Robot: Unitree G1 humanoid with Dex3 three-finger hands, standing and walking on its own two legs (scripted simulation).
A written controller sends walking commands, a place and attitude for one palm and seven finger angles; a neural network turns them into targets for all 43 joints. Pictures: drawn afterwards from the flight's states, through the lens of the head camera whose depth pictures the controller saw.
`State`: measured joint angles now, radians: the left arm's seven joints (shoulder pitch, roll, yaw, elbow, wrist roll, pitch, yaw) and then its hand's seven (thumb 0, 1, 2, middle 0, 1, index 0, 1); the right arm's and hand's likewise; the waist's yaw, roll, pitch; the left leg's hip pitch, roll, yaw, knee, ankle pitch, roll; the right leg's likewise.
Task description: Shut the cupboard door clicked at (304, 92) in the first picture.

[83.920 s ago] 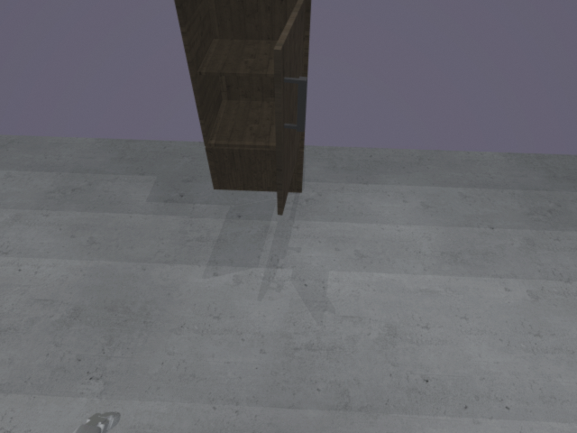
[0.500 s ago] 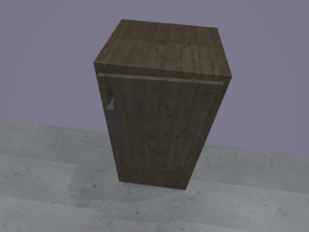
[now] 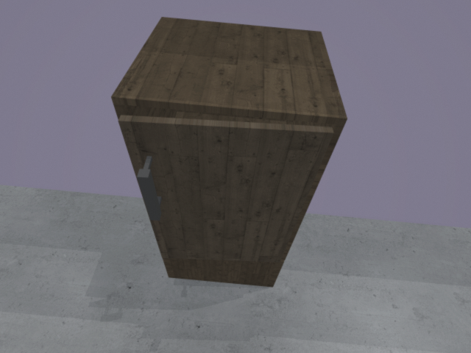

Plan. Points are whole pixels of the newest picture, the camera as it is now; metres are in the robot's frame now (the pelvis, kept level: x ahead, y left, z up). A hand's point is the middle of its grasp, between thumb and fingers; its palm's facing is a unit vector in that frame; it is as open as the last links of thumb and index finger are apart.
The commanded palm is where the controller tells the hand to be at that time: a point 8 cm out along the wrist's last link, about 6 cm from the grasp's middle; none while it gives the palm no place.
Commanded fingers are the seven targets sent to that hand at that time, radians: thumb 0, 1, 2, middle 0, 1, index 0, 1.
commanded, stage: come to a stop and stand still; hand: left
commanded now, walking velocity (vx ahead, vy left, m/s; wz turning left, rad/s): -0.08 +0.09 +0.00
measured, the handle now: (152, 189) +0.45 +0.22 -0.04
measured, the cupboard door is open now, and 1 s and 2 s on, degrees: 3 3 3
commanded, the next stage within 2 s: look again from close up in 0.62 s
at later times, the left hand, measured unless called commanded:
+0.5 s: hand out of the picture -0.01 +0.16 -0.17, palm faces +0.06 -0.98 -0.19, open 7.3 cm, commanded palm none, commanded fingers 0.00 0.90 0.90 -0.20 -0.30 -0.20 -0.30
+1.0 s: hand out of the picture +0.00 +0.17 -0.16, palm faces +0.06 -0.98 -0.21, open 7.4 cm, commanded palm none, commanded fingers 0.00 0.90 0.90 -0.20 -0.30 -0.20 -0.30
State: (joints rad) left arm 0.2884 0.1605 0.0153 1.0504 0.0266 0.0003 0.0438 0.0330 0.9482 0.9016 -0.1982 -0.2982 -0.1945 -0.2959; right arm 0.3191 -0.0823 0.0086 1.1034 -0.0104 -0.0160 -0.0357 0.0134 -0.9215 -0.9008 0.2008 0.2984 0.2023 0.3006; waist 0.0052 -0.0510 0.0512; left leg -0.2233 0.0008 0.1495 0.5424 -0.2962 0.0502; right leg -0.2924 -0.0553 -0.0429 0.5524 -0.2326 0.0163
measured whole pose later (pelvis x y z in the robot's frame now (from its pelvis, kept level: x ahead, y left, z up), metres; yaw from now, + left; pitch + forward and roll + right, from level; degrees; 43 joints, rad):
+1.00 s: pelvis +0.00 +0.00 +0.01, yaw +2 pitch -1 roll +1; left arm 0.32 0.14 -0.01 1.04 0.02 -0.01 0.04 0.01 0.92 0.90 -0.20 -0.30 -0.19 -0.30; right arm 0.32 -0.16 0.01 1.04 -0.02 -0.01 -0.02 0.02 -0.93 -0.90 0.20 0.30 0.20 0.30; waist 0.00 0.01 0.01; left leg -0.20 -0.01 0.12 0.47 -0.25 0.04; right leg -0.26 -0.06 -0.08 0.49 -0.21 0.01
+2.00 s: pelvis -0.02 -0.03 -0.12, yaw +6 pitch +17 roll -3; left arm 0.39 0.23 0.11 -0.11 -0.29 -0.49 -0.37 0.01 0.90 0.90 -0.65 -0.79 -0.64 -0.79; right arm 0.13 -0.21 0.03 0.52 0.02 -0.24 -0.04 0.01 -0.91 -0.90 0.20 0.30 0.20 0.30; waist 0.07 0.05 -0.14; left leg -1.07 0.03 -0.02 1.36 -0.59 0.01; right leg -1.05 -0.03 -0.13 1.30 -0.55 -0.04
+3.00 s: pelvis +0.00 -0.01 -0.09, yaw +6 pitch +17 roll -3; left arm 0.37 0.26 0.16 -0.01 -0.29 -0.36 -0.31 0.01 0.90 0.90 -1.30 -1.50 -1.29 -1.50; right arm 0.26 -0.25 0.02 0.48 0.02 -0.15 -0.04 0.01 -0.91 -0.90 0.20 0.30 0.20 0.30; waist 0.00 0.04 -0.17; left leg -0.95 0.02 0.01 1.22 -0.57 0.03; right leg -0.94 -0.03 -0.10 1.16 -0.51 -0.01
